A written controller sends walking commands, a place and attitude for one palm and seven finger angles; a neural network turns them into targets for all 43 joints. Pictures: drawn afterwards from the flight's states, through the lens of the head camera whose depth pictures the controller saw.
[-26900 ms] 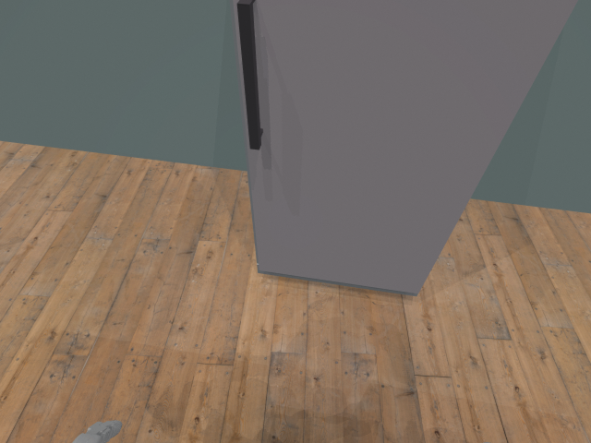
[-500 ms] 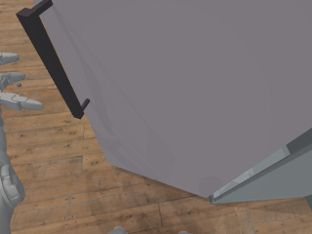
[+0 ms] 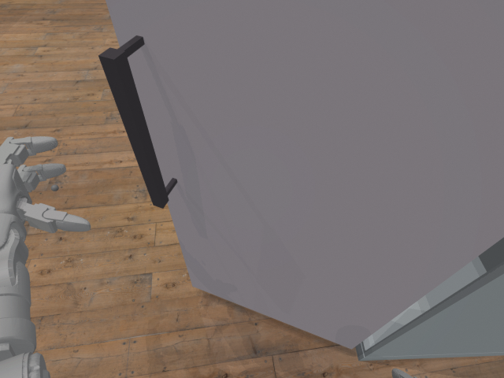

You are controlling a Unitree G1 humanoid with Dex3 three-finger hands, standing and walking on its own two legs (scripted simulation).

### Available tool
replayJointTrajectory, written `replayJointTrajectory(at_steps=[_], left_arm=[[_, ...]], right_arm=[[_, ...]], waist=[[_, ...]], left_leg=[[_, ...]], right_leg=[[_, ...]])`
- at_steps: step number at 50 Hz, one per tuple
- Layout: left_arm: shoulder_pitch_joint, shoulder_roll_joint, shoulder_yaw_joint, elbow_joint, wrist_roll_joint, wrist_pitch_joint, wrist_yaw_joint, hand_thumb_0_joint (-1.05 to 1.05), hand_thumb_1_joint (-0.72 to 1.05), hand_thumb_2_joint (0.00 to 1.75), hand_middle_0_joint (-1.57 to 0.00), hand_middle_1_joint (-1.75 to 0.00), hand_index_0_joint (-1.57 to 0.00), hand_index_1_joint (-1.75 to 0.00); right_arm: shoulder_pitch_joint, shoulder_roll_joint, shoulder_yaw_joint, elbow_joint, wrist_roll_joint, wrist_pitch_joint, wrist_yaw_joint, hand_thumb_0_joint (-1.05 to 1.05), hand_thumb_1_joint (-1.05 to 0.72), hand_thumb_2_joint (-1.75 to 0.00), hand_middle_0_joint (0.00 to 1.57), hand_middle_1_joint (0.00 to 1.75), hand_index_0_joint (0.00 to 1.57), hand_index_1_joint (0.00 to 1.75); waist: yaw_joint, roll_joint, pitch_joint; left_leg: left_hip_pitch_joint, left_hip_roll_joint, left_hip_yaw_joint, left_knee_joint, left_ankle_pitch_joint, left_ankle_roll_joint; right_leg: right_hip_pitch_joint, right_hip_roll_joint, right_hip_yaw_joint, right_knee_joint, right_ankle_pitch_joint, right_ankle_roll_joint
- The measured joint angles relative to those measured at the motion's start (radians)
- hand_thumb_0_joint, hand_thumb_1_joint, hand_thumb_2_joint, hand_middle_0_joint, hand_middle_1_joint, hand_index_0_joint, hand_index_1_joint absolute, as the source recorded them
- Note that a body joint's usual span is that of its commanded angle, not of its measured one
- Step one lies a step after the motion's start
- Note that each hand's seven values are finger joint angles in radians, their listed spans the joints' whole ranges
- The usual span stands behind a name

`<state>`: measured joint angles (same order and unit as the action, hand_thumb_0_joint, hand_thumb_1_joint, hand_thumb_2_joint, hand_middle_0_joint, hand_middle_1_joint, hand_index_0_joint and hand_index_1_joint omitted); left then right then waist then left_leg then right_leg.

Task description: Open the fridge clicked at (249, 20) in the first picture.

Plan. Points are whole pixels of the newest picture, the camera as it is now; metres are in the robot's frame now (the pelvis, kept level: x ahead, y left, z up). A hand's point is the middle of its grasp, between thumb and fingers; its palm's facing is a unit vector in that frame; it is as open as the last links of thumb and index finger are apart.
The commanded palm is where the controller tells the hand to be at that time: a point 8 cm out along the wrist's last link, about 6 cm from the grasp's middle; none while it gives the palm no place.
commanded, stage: slip the hand off the handle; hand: left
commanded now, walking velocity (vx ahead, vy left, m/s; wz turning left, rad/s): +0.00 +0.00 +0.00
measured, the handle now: (150, 137) +0.46 +0.20 +0.12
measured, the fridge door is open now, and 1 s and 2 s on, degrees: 67 67 67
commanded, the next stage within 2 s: draw the hand back to the body in 0.24 s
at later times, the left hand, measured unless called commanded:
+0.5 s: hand (52, 209) +0.31 +0.29 +0.13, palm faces +0.10 -0.99 -0.06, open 14.7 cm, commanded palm +0.26 +0.35 +0.13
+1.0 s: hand (13, 263) +0.23 +0.30 +0.13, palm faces +0.31 -0.92 -0.23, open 14.0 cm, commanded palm +0.17 +0.33 +0.16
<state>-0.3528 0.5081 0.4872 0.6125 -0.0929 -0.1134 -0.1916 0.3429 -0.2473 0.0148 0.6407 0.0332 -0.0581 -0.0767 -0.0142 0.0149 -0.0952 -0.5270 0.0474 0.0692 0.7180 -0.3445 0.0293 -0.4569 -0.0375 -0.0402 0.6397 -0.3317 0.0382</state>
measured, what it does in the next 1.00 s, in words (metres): stands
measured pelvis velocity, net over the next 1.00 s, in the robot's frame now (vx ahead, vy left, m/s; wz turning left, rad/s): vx -0.03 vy -0.02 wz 0.04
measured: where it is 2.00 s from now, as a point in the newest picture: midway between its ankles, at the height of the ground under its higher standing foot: outside the picture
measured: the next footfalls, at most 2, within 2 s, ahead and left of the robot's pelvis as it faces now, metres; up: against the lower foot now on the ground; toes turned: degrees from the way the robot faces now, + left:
none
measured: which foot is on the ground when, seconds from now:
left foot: down 0.00-1.00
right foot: down 0.00-1.00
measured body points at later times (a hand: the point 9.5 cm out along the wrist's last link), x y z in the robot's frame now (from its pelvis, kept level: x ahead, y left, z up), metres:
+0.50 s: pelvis -0.01 -0.02 +0.00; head +0.01 -0.02 +0.45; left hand +0.30 +0.35 +0.13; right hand +0.13 -0.28 -0.09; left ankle +0.01 +0.09 -0.72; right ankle -0.01 -0.15 -0.72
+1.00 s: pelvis -0.03 -0.02 +0.01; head -0.03 -0.01 +0.46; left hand +0.20 +0.35 +0.14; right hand +0.17 -0.24 -0.05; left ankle +0.01 +0.09 -0.72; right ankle -0.01 -0.15 -0.72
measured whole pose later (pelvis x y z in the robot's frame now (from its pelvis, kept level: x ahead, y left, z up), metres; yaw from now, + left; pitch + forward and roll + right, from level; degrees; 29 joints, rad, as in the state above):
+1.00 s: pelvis -0.03 -0.02 +0.01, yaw +2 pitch +1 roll -1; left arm 0.02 0.46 0.43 0.14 -0.19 -0.08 -0.23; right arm 0.24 -0.26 0.05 0.61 0.03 -0.27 -0.10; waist 0.05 0.01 -0.02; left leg -0.38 0.03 0.03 0.64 -0.27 0.01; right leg -0.31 -0.04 -0.08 0.59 -0.30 0.02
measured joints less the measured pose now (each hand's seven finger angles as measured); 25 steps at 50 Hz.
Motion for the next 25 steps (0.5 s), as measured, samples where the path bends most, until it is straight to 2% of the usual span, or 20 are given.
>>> replayJointTrajectory(at_steps=[8,16,19,21,25], left_arm=[[0.028,0.010,-0.031,-0.018,-0.012,0.072,-0.019,-0.01,-0.54,0.20,-0.25,-1.15,-0.25,-1.15],[0.036,0.015,-0.038,-0.029,-0.025,0.051,-0.051,-0.01,-0.55,0.20,-0.25,-1.15,-0.25,-1.15],[0.017,0.013,-0.045,-0.024,-0.025,0.042,-0.058,-0.01,-0.55,0.20,-0.25,-1.15,-0.25,-1.15],[0.007,0.019,-0.038,-0.001,-0.073,0.027,-0.127,-0.01,-0.55,0.20,-0.25,-1.15,-0.25,-1.15],[0.028,0.044,-0.008,0.016,-0.166,0.009,-0.333,-0.01,-0.54,0.20,-0.25,-1.15,-0.25,-1.15]], right_arm=[[-0.063,-0.007,0.018,-0.022,0.008,-0.041,-0.020,0.01,-0.90,-0.89,0.21,0.30,0.20,0.30],[-0.076,-0.021,0.024,-0.017,0.009,-0.077,-0.040,0.01,-0.90,-0.89,0.21,0.30,0.20,0.30],[-0.074,-0.025,0.026,-0.001,0.008,-0.089,-0.045,0.01,-0.90,-0.89,0.21,0.30,0.20,0.30],[-0.075,-0.030,0.034,0.013,0.013,-0.098,-0.052,0.01,-0.90,-0.89,0.21,0.30,0.20,0.30],[-0.057,-0.037,0.045,0.017,0.023,-0.109,-0.063,0.01,-0.90,-0.89,0.21,0.30,0.20,0.30]], waist=[[0.032,0.003,0.002],[0.052,-0.006,0.031],[0.051,-0.005,0.039],[0.041,-0.001,0.047],[0.015,0.002,0.038]], left_leg=[[0.030,-0.010,-0.019,-0.012,0.015,-0.004],[0.031,-0.009,-0.042,-0.015,0.030,-0.017],[0.026,-0.007,-0.051,-0.013,0.034,-0.021],[0.032,-0.005,-0.056,-0.015,0.036,-0.024],[0.060,0.002,-0.047,-0.023,0.032,-0.028]], right_leg=[[0.035,-0.008,-0.019,0.000,0.000,-0.003],[0.040,-0.005,-0.041,0.008,0.000,-0.016],[0.037,-0.003,-0.050,0.012,0.000,-0.021],[0.044,0.000,-0.054,0.008,0.001,-0.024],[0.065,0.007,-0.045,0.005,-0.002,-0.029]])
